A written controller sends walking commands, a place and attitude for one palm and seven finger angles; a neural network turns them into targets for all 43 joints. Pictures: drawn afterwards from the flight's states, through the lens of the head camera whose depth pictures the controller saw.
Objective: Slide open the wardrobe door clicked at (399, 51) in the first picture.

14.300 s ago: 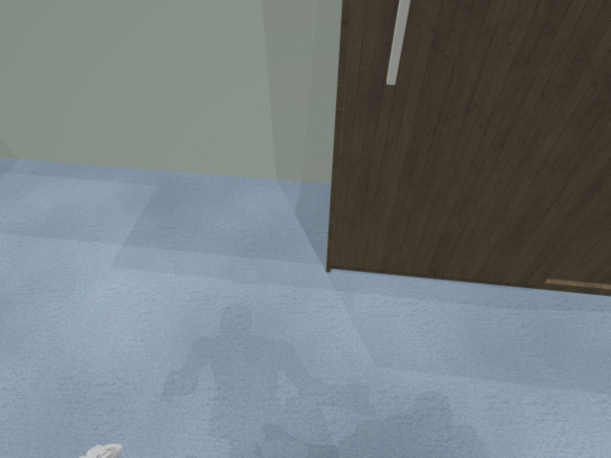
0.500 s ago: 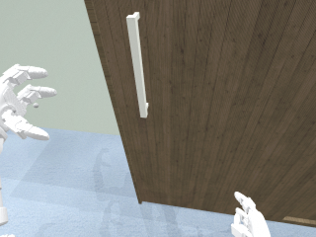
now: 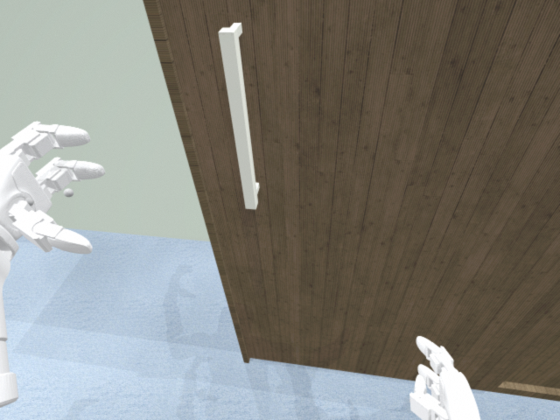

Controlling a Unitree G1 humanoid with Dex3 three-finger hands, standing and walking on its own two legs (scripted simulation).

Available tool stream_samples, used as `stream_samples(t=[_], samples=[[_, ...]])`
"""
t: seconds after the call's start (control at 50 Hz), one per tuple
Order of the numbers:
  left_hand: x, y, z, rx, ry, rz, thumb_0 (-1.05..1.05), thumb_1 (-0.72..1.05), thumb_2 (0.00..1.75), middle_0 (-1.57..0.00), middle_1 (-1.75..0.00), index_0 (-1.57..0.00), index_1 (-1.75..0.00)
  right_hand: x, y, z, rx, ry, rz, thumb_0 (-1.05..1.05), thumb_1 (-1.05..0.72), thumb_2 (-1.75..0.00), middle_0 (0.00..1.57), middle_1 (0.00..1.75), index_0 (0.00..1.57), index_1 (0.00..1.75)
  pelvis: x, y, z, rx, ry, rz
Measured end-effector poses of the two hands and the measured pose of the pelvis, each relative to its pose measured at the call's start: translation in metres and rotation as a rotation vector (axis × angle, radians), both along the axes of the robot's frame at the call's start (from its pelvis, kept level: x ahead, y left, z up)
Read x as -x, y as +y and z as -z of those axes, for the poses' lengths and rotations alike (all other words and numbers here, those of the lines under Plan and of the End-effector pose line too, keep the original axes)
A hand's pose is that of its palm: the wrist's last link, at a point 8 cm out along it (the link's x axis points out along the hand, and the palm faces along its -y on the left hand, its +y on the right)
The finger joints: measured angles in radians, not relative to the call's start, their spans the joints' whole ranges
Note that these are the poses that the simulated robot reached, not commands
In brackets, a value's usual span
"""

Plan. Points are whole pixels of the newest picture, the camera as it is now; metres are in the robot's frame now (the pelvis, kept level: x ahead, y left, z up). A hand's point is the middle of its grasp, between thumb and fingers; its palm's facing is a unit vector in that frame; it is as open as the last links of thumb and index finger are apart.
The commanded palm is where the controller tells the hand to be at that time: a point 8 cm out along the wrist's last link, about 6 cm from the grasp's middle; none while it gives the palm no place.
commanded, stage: move the hooked fingers beside the handle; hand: left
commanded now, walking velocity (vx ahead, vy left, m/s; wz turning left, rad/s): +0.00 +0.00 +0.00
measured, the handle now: (245, 128) +0.47 +0.11 +0.21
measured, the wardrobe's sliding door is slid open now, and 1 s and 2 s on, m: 0.00 0.00 0.00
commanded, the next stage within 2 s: none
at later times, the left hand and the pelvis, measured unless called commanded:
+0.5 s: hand (106, 178) +0.32 +0.25 +0.23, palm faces +0.06 -0.99 -0.09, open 14.0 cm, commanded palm +0.28 +0.29 +0.23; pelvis +0.01 +0.00 +0.00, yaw +0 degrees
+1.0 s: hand (147, 163) +0.36 +0.22 +0.23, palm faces +0.02 -1.00 -0.06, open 14.0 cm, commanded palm +0.33 +0.26 +0.23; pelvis +0.00 +0.00 +0.00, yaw +0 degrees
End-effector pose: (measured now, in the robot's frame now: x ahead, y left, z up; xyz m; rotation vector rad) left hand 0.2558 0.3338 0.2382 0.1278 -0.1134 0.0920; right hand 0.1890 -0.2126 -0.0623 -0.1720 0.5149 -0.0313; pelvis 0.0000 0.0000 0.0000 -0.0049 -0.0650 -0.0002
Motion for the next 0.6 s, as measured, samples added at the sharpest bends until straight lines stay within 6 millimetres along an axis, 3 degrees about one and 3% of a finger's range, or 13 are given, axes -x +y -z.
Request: stream_samples(t=[0.18,0.44,0.6], samples=[[-0.005,-0.003,0.002,0.008,0.005,0.011,-0.01,-0.51,0.29,-0.31,-1.20,-0.31,-1.20,-0.004,0.003,0.001,-0.001,0.004,-0.010,0.02,-0.90,-0.90,0.20,0.30,0.20,0.30,-0.002,0.002,0.000,0.000,0.004,-0.004],[-0.035,-0.026,0.005,0.032,0.002,0.050,-0.01,-0.51,0.29,-0.31,-1.20,-0.31,-1.20,-0.001,-0.001,0.002,-0.002,0.019,0.026,0.02,-0.90,-0.90,0.20,0.30,0.20,0.30,-0.005,0.003,0.000,-0.002,0.016,0.005],[-0.037,-0.035,0.006,0.034,0.001,0.048,-0.01,-0.51,0.29,-0.31,-1.20,-0.31,-1.20,0.002,-0.005,0.006,0.001,0.040,0.041,0.02,-0.90,-0.90,0.20,0.30,0.20,0.30,-0.006,0.004,0.000,-0.003,0.018,0.006]])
